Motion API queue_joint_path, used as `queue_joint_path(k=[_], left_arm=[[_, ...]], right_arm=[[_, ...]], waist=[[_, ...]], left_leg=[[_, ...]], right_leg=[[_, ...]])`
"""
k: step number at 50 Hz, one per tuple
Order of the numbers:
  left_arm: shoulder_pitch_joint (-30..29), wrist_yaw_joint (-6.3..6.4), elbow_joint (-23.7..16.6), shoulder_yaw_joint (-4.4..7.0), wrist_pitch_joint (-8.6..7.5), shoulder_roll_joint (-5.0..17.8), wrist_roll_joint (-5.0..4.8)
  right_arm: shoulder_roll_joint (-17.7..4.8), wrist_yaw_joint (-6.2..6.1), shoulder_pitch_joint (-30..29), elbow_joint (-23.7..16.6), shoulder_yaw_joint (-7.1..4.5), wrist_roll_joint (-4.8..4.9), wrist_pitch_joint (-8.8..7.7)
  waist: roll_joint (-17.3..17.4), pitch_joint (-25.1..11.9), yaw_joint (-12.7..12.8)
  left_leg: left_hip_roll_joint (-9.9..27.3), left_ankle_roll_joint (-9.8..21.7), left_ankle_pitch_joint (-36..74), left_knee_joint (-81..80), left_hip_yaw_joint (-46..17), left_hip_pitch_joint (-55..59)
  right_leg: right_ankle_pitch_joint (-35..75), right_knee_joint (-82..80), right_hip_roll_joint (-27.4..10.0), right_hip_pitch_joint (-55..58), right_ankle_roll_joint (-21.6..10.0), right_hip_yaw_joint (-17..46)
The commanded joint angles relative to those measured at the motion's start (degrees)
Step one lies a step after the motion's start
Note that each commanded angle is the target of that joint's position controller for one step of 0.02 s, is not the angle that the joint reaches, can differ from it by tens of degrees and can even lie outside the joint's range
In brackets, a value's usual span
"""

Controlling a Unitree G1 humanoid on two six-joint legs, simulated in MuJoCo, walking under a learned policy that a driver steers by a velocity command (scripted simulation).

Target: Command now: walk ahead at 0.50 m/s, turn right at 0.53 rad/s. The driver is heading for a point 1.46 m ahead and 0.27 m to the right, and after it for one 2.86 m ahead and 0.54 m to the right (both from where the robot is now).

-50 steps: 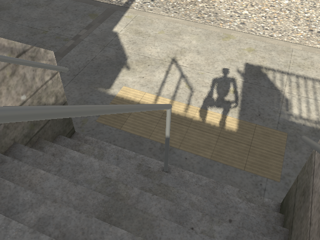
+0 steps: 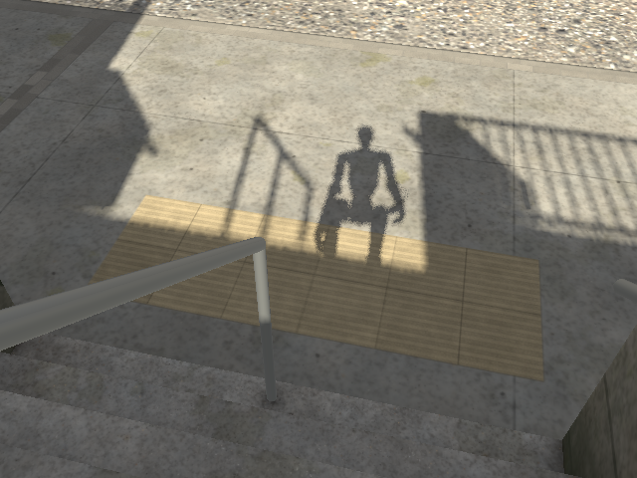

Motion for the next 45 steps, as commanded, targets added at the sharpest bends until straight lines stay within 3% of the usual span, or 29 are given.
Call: queue_joint_path(k=[1, 4, 5, 7, 10, 11, 12, 13, 14, 15, 16, 17, 18, 19, 20, 21, 22, 23, 24, 27, 30, 33, 37, 39, 41, 42, 43, 44, 45], left_arm=[[-6.31, 0.43, -6.63, -2.88, -1.58, -0.75, 0.3], [-3.17, 2.59, -6.86, -3.33, -3.81, 3.03, 0.62], [-2.92, 2.59, -7.85, -2.97, -3.78, 5.51, 0.66], [2.52, 1.82, -7.15, -3.35, -3.14, 5.56, 0.31], [3.83, 1.2, -10.28, -2.0, -1.25, 8.38, -1.95], [0.64, -0.06, -10.95, -2.23, 0.03, 8.95, -2.08], [3.58, -2.06, -10.39, -3.1, 1.37, 5.88, -1.75], [7.71, -4.46, -9.85, -4.56, 1.35, 0.05, -0.64], [16.61, -4.56, -9.95, -3.49, 0.53, -2.87, -4.51], [11.83, -4.58, -14.07, -2.83, 0.88, 1.62, -5.08], [0.18, -3.41, -19.65, -2.87, 1.74, 3.08, -4.53], [-0.05, -1.92, -16.17, -4.19, 1.79, 0.84, -3.71], [1.15, -1.4, -14.06, -3.85, 1.51, 0.72, -3.83], [3.42, -2.05, -12.42, -4.55, 2.09, -1.52, -2.53], [1.57, -2.69, -12.46, -4.21, 2.31, -2.32, -1.63], [1.18, -3.89, -10.91, -3.65, 2.22, -0.45, -1.7], [-0.91, -4.88, -10.14, -2.87, 2.18, -0.26, -1.29], [1.35, -5.68, -9.11, -3.48, 1.81, -2.25, -0.95], [-0.05, -5.07, -9.73, -3.4, 1.13, -1.85, -0.39], [-9.5, -3.18, -12.01, -2.99, 0.51, 1.75, -0.8], [-12.74, -2.48, -9.97, -2.04, 0.16, 4.32, 0.16], [-27.84, -1.88, -12.58, -3.33, 0.56, 1.33, 0.42], [-30.56, -1.61, -15.36, -3.84, 2.73, 1.01, -0.02], [-30.08, -1.82, -14.97, -3.73, 3.65, 0.9, 1.52], [-19.08, -1.53, -9.35, -2.68, 2.91, 2.64, 0.61], [-7.89, -0.92, -4.69, -0.66, 2.04, 6.71, -0.18], [6.13, -0.7, -1.81, 1.95, 1.78, 10.84, 0.74], [14.09, -0.1, 0.24, 3.0, 1.85, 13.15, 2.91], [17.57, 0.32, 1.28, 4.52, 2.22, 16.89, 1.6]], right_arm=[[4.41, 2.3, 4.17, -0.1, 2.84, -2.8, 0.56], [-2.14, 1.76, -0.79, -2.2, 2.72, -3.42, -0.86], [-3.06, 0.68, -2.1, -3.28, 2.75, -2.32, -0.33], [-2.3, 0.15, -6.15, -6.11, 3.19, -3.38, 0.81], [-4.07, 0.8, -11.91, -9.12, 2.71, -3.02, 0.85], [-4.97, 0.42, -2.07, -5.18, 1.94, -2.28, 0.16], [-7.76, -0.66, 14.35, 0.45, 0.11, -1.93, -1.49], [-11.64, -0.82, 32.41, 6.52, -2.67, -2.34, -2.08], [-17.67, 0.35, 26.13, 1.44, -4.28, -2.73, -1.25], [-18.57, 0.88, 24.12, 0.76, -5.03, -4.04, 0.22], [-15.16, 0.23, 15.0, -0.86, -4.66, -3.01, 1.36], [-8.55, 0.77, 13.54, 1.15, -2.5, -2.99, 1.6], [-3.32, 1.49, 15.04, 2.3, -0.88, -3.98, 1.41], [6.44, -0.35, 12.63, 3.05, 2.01, -3.36, -0.21], [5.73, -1.42, 15.43, 5.51, 1.89, -2.48, -1.36], [4.55, -2.37, 14.33, 5.4, 2.16, -0.97, -2.61], [2.23, -2.5, 16.39, 5.91, 2.46, -1.34, -2.73], [-0.14, -2.79, 14.91, 6.75, 2.28, -3.21, -2.77], [0.97, -3.72, 13.91, 6.39, 2.52, -2.26, -3.61], [-0.95, -4.15, 14.81, 7.84, 3.45, -3.42, -5.43], [0.26, -3.81, 22.82, 10.29, 4.36, -2.4, -4.41], [1.44, -6.04, 36.64, 15.08, 4.18, -1.21, -1.8], [1.56, -4.63, 30.35, 14.04, 3.42, -1.86, -0.75], [-3.78, -4.13, 26.79, 14.39, 1.55, -1.39, -0.08], [-4.88, -3.47, 27.88, 17.37, 0.47, -1.5, 0.69], [-6.09, -1.53, 24.61, 17.02, 0.16, -1.97, 1.89], [-8.08, 0.92, 23.73, 17.55, -0.41, -2.73, 2.77], [-6.57, 2.38, 20.1, 14.24, -1.3, -1.5, 2.68], [-0.76, 3.68, 20.71, 11.37, -0.25, -0.13, 1.71]], waist=[[-6.33, 8.44, -4.9], [1.31, 7.86, -1.47], [4.21, 5.21, -0.57], [-1.84, 7.22, 1.7], [-1.26, 8.36, 5.7], [0.45, 6.99, 1.06], [4.3, 2.2, -4.41], [9.19, -8.73, -7.25], [14.94, -17.05, -2.86], [8.6, -18.53, -4.62], [5.18, -10.96, -6.89], [-0.99, -0.8, -4.1], [-3.41, 7.46, -0.88], [-3.41, 13.21, 2.71], [2.94, 14.26, 1.99], [2.36, 11.25, 0.02], [4.55, 8.22, -1.66], [7.19, 6.75, 1.06], [3.29, 4.96, 0.48], [1.24, 4.89, -0.58], [4.24, 8.61, -2.41], [3.44, 13.11, -11.31], [1.93, 14.34, -9.61], [2.09, 13.85, -8.88], [-1.84, 9.67, -6.9], [-4.65, 5.61, -1.97], [-7.32, 1.31, 4.52], [-12.89, -8.6, 6.67], [-10.48, -18.29, 6.17]], left_leg=[[0.47, -0.59, 38.01, -19.65, 3.92, 26.21], [-0.35, -2.91, 52.62, -36.42, -2.91, 20.82], [-2.13, -3.49, 52.61, -43.97, 1.34, 28.41], [-3.57, -4.84, 38.85, -47.57, 3.0, 31.33], [-2.18, -1.77, 29.63, -75.99, -1.59, 23.67], [-0.23, -0.61, 37.32, -84.7, -0.61, 33.8], [1.79, 0.94, 42.28, -86.03, 2.13, 54.07], [9.42, 9.02, 59.76, -64.27, -0.56, 82.19], [19.05, 18.14, 89.83, -43.32, -2.04, 92.13], [22.92, 20.93, 92.52, -44.43, -8.02, 89.24], [25.8, 21.49, 51.55, -54.43, -17.66, 76.78], [23.13, 17.72, 21.57, -60.54, -16.23, 59.28], [21.11, 14.44, 25.22, -64.5, -11.12, 43.89], [14.44, 10.76, 23.56, -65.53, -3.34, 29.66], [10.26, 7.71, 21.48, -64.87, -1.02, 23.88], [7.39, 8.18, 18.63, -63.92, 3.69, 17.1], [7.72, 9.08, 15.43, -65.04, 4.29, 13.87], [7.47, 8.67, 16.33, -62.21, 3.37, 11.11], [7.88, 7.66, 17.87, -59.69, 3.31, 18.58], [8.55, 5.8, 7.64, -55.2, 6.54, 19.53], [10.47, 5.58, 4.03, -50.55, 3.75, 25.91], [14.57, 8.11, -0.84, -44.9, -4.81, 45.88], [13.69, 7.63, 4.22, -44.36, -0.63, 33.73], [15.66, 7.68, 3.59, -40.31, -1.94, 35.62], [12.2, 6.58, 5.74, -27.18, -0.06, 36.05], [7.25, 4.44, 4.67, -15.05, 4.62, 31.55], [2.08, 0.79, -2.88, 1.9, 8.92, 22.27], [-3.68, -2.01, -31.85, 24.04, 8.07, 4.1], [-3.8, -2.4, -35.3, 31.77, 3.85, -5.03]], right_leg=[[15.4, -6.16, -6.04, -42.04, -9.31, 3.24], [0.45, 9.36, -4.62, -35.77, -9.44, 11.45], [-4.1, 12.8, -3.2, -37.8, -8.22, 9.93], [-9.0, 15.12, -5.23, -34.5, -9.96, 16.39], [2.45, 23.31, -5.61, -9.29, -11.09, 29.27], [5.42, 32.59, -4.53, -10.93, -10.65, 29.27], [6.09, 48.37, -0.08, -18.52, -6.39, 24.05], [-2.75, 70.6, 3.5, -37.14, -0.22, 17.5], [-24.75, 93.18, 5.23, -55.59, 1.55, 7.21], [-24.06, 96.17, 3.01, -61.66, 3.26, 4.8], [-16.82, 87.46, -1.06, -69.86, 4.1, 5.13], [-4.85, 84.53, -6.78, -69.36, 2.39, 10.17], [3.76, 76.77, -10.26, -63.41, 1.22, 9.03], [20.67, 56.55, -14.87, -57.19, -0.99, 9.45], [23.2, 53.91, -14.31, -54.14, -1.74, 5.38], [34.14, 42.51, -12.38, -47.44, -1.28, 3.48], [37.56, 42.5, -11.76, -41.35, -0.27, 0.91], [41.02, 47.65, -11.33, -37.46, -0.02, 1.51], [45.88, 36.02, -12.55, -42.6, 0.31, 6.8], [60.37, 20.33, -11.57, -34.73, 1.08, 5.41], [52.66, 17.14, -10.06, -36.71, 1.61, 2.87], [46.71, 1.65, -11.31, -52.29, 2.6, 2.42], [43.47, -6.04, -11.12, -27.95, 2.46, -3.2], [36.95, -12.72, -11.34, -21.82, 0.93, -1.74], [40.07, -23.42, -11.36, -7.52, 0.36, -2.37], [47.5, -30.35, -9.86, 9.45, -0.17, -6.21], [54.83, -29.33, -10.25, 29.46, -2.58, -8.51], [71.38, -12.61, -15.73, 50.39, -9.1, -0.17], [90.25, 3.32, -23.58, 63.4, -14.35, 2.81]])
